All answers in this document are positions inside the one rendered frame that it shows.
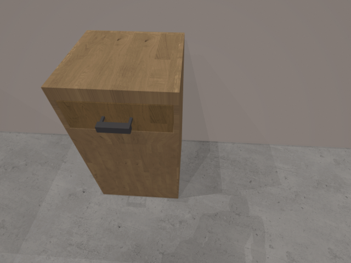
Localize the drawer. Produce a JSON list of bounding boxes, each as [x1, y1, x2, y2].
[[56, 100, 174, 133]]

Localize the handle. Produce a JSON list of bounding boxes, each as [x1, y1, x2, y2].
[[95, 116, 133, 134]]

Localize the cabinet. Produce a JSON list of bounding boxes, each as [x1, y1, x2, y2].
[[41, 30, 185, 198]]

